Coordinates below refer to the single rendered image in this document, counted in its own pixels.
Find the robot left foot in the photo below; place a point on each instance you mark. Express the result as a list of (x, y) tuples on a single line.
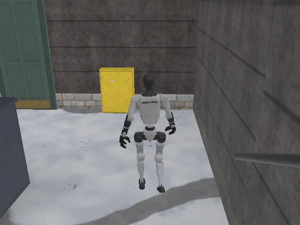
[(142, 184)]

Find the right robot hand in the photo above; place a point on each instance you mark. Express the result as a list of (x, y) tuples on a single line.
[(173, 129)]

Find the robot right upper arm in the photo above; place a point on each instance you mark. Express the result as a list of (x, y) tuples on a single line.
[(166, 105)]

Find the robot left upper arm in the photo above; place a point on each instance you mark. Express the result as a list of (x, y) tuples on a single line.
[(132, 107)]

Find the robot left thigh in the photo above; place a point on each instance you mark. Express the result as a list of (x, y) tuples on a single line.
[(138, 137)]

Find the right robot forearm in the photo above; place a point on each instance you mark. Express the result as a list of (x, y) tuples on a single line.
[(171, 121)]

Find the left robot hand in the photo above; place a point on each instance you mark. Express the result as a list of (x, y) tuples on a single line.
[(122, 142)]

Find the left robot forearm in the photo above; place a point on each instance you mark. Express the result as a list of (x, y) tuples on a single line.
[(125, 127)]

